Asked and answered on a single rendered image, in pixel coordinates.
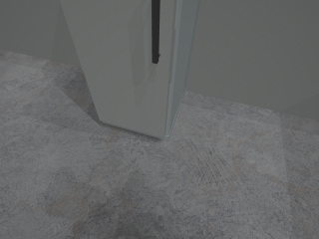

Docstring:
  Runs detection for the fridge door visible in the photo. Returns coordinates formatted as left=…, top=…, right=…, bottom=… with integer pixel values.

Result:
left=60, top=0, right=177, bottom=138

